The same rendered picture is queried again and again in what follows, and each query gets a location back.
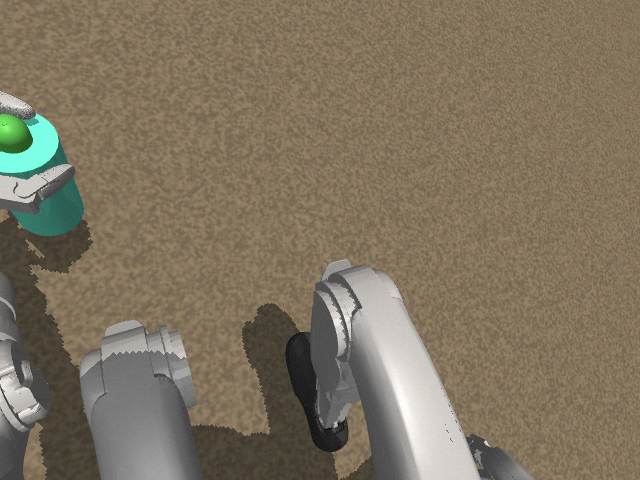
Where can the bottle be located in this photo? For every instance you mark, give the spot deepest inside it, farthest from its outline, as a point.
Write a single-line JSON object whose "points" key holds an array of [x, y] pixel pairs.
{"points": [[29, 147]]}

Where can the right robot foot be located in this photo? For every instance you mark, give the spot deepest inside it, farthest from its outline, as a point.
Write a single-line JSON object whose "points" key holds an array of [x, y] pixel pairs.
{"points": [[303, 379]]}

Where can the left robot arm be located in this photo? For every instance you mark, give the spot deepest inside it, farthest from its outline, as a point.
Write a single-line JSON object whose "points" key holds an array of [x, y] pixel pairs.
{"points": [[24, 392]]}

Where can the left robot hand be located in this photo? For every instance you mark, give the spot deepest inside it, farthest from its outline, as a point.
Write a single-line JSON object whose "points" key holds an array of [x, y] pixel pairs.
{"points": [[21, 195]]}

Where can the right robot hand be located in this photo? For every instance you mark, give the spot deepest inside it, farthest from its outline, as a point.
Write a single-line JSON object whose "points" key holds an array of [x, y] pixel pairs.
{"points": [[497, 463]]}

